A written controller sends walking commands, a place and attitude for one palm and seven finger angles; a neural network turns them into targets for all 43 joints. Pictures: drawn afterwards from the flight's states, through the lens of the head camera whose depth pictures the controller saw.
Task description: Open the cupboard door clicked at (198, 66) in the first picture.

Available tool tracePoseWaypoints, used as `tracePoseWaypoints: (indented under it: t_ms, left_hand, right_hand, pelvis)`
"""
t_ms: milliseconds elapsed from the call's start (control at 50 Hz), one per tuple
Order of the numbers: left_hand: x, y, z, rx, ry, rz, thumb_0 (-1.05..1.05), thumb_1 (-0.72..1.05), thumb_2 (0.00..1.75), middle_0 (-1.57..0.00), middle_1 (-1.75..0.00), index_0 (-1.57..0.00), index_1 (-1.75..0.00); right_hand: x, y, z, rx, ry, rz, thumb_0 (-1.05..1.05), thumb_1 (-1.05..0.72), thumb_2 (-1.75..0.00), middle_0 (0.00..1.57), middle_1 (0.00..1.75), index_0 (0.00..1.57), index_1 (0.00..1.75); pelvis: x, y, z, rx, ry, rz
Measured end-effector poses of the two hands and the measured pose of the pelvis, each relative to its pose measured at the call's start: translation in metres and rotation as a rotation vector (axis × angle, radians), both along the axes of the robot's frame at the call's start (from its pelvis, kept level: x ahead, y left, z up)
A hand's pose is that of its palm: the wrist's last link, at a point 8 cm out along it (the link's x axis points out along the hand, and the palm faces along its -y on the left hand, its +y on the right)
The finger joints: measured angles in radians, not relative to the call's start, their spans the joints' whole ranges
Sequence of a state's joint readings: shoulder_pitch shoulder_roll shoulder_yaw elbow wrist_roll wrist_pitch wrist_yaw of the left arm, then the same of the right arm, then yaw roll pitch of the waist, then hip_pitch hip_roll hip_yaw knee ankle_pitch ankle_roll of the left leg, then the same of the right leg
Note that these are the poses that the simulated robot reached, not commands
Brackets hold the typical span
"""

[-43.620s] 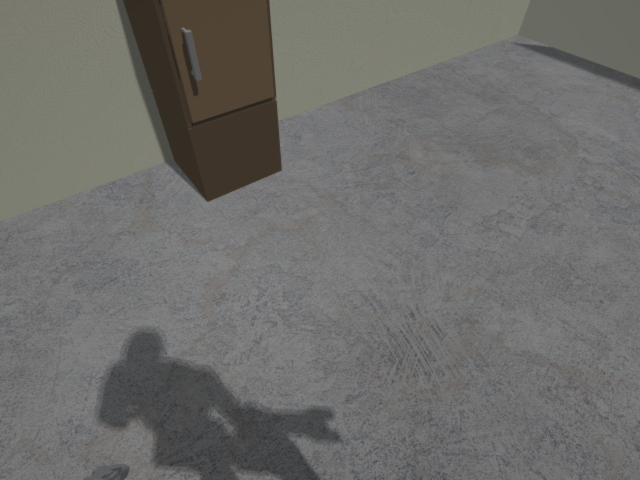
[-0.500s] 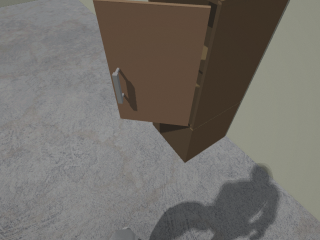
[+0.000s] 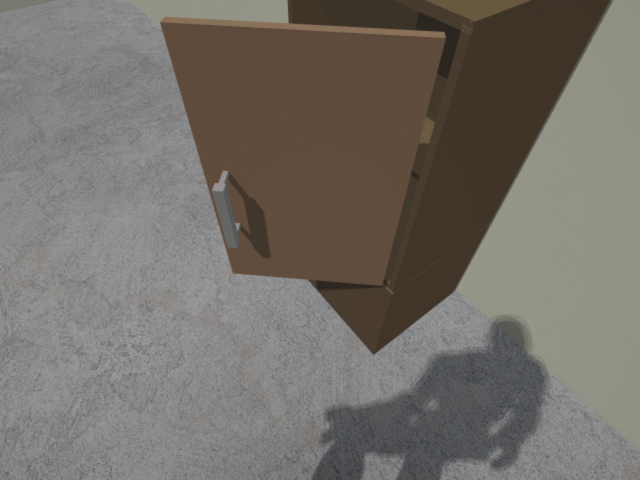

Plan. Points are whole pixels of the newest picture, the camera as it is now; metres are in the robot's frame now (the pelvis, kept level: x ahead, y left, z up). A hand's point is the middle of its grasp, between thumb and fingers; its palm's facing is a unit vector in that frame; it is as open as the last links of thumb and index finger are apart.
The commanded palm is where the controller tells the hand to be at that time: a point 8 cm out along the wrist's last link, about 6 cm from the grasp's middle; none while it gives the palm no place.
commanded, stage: come to a stop and stand still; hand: left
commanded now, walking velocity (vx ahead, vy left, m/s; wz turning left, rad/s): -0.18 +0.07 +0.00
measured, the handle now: (229, 210) +0.58 +0.21 -0.08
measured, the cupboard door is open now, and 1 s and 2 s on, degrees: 48 48 48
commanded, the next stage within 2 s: look again from close up in 0.72 s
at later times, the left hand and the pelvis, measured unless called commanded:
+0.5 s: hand out of the picture +0.02 +0.22 -0.17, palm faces +0.03 -0.97 -0.23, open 7.3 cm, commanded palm none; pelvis -0.02 +0.04 +0.00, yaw -1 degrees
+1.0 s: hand out of the picture +0.00 +0.21 -0.16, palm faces -0.01 -0.98 -0.22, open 7.3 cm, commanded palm none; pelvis -0.02 +0.03 +0.01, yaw -1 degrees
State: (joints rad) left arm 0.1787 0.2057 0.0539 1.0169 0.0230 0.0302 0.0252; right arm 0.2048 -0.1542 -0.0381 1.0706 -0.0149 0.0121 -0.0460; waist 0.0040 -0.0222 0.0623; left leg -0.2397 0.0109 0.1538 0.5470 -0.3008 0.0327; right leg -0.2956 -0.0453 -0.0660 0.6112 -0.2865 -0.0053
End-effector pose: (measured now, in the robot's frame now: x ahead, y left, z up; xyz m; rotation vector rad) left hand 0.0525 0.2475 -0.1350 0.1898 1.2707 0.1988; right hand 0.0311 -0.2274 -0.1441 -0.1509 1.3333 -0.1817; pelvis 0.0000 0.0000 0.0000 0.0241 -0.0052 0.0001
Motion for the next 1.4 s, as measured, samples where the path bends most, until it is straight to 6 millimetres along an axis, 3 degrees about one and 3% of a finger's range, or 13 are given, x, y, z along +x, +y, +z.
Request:
tracePoseWaypoints:
  t_ms: [100, 240, 380, 520, 660, 780, 920, 1040, 1400]
  left_hand:
    - [0.017, -0.008, 0.009, 0.029, -0.032, -0.028, 0.0, 0.92, 0.9, -0.2, -0.3, -0.2, -0.3]
    - [0.011, -0.017, 0.011, -0.009, -0.034, -0.017, 0.0, 0.91, 0.9, -0.2, -0.3, -0.2, -0.3]
    - [-0.013, 0.0, -0.008, -0.034, -0.025, -0.005, 0.0, 0.91, 0.9, -0.2, -0.3, -0.21, -0.3]
    - [-0.042, 0.026, 0.001, -0.014, 0.002, -0.02, 0.0, 0.91, 0.9, -0.2, -0.3, -0.2, -0.3]
    - [-0.069, 0.039, 0.011, 0.007, 0.061, -0.024, 0.0, 0.91, 0.9, -0.2, -0.3, -0.2, -0.3]
    - [-0.08, 0.035, 0.013, 0.003, 0.104, -0.014, 0.0, 0.91, 0.9, -0.2, -0.3, -0.2, -0.3]
    - [-0.072, 0.018, 0.009, -0.024, 0.115, -0.021, 0.0, 0.91, 0.9, -0.2, -0.3, -0.2, -0.3]
    - [-0.056, 0.005, 0.007, -0.033, 0.103, -0.031, 0.01, 0.92, 0.9, -0.2, -0.3, -0.2, -0.3]
    - [-0.035, -0.012, 0.005, -0.034, 0.074, -0.018, 0.0, 0.93, 0.9, -0.2, -0.3, -0.2, -0.3]
  right_hand:
    - [-0.005, -0.016, -0.004, 0.011, 0.043, -0.036, 0.01, -0.91, -0.9, 0.2, 0.3, 0.2, 0.3]
    - [-0.001, -0.02, 0.009, -0.005, 0.045, -0.018, 0.01, -0.91, -0.9, 0.2, 0.3, 0.2, 0.3]
    - [0.007, 0.0, 0.01, -0.039, -0.074, 0.014, 0.01, -0.91, -0.9, 0.2, 0.3, 0.2, 0.3]
    - [0.008, 0.037, 0.009, 0.011, -0.18, 0.033, 0.0, -0.92, -0.9, 0.2, 0.3, 0.2, 0.3]
    - [-0.007, 0.042, 0.008, 0.029, -0.159, 0.042, 0.0, -0.94, -0.9, 0.2, 0.3, 0.2, 0.3]
    - [-0.031, 0.041, 0.004, 0.038, -0.068, 0.04, 0.0, -0.92, -0.9, 0.2, 0.3, 0.2, 0.3]
    - [-0.053, 0.04, 0.001, 0.051, 0.021, 0.019, 0.01, -0.91, -0.9, 0.2, 0.3, 0.2, 0.3]
    - [-0.061, 0.039, 0.0, 0.061, 0.06, 0.001, 0.01, -0.91, -0.9, 0.2, 0.3, 0.2, 0.3]
    - [-0.037, 0.019, 0.003, 0.05, 0.056, 0.005, 0.01, -0.91, -0.9, 0.2, 0.3, 0.2, 0.3]
  pelvis:
    - [0.002, -0.009, 0.001, -0.005, 0.008, 0.006]
    - [-0.004, -0.005, 0.009, 0.001, 0.016, 0.013]
    - [-0.014, 0.018, -0.002, -0.031, 0.004, 0.017]
    - [-0.023, 0.038, -0.001, -0.024, -0.033, -0.014]
    - [-0.028, 0.046, 0.005, -0.015, -0.018, -0.024]
    - [-0.025, 0.044, 0.007, -0.01, -0.01, -0.021]
    - [-0.019, 0.038, 0.009, -0.01, -0.012, -0.019]
    - [-0.013, 0.029, 0.009, -0.009, -0.012, -0.021]
    - [0.002, 0.008, 0.01, -0.016, -0.005, -0.009]
